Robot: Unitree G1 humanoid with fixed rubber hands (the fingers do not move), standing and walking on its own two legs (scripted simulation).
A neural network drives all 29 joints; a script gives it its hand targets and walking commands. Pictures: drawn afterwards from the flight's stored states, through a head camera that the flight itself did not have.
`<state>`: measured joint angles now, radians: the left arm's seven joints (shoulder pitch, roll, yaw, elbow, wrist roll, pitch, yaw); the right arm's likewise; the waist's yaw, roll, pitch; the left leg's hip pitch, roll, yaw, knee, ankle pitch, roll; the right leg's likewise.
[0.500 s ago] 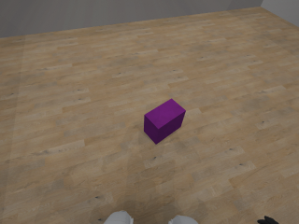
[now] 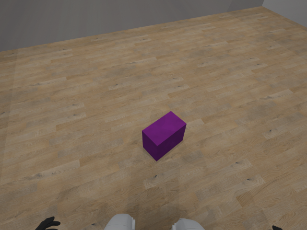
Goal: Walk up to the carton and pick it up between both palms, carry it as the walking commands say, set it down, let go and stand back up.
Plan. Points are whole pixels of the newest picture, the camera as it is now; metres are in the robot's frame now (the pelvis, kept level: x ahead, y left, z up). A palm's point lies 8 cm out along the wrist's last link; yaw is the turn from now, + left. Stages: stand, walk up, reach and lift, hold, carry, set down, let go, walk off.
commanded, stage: walk up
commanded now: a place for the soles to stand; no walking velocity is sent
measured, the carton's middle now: (163, 135) +0.79 -0.06 -0.62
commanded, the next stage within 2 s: none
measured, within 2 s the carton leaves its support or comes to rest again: neither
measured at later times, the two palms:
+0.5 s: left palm (53, 195) +0.22 +0.30 -0.09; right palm out of the picture +0.13 -0.33 -0.09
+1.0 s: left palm (52, 187) +0.25 +0.32 -0.10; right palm (273, 197) +0.22 -0.32 -0.07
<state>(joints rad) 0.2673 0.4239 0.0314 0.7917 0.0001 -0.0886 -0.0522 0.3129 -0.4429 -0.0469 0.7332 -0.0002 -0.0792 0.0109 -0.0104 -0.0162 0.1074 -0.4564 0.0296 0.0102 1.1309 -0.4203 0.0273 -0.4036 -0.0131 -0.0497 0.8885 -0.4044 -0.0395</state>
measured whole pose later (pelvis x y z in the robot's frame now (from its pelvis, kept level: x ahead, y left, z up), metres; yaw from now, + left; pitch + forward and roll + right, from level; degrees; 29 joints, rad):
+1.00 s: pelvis +0.16 +0.01 +0.00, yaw +0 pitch -2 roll -1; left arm 0.25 0.43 0.03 0.79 0.00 -0.02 -0.05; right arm 0.37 -0.45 -0.05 0.74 0.00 -0.12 -0.04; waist 0.01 -0.02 0.09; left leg -0.44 0.04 0.01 0.92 -0.46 0.02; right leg -0.57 -0.02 -0.05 1.09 -0.47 -0.04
